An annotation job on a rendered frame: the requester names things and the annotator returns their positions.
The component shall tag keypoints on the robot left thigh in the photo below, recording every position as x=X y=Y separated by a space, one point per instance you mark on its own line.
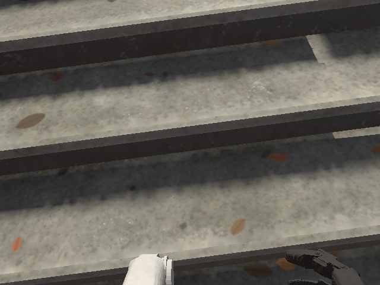
x=150 y=269

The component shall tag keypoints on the robot right hand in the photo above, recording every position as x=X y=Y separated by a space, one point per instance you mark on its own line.
x=324 y=264

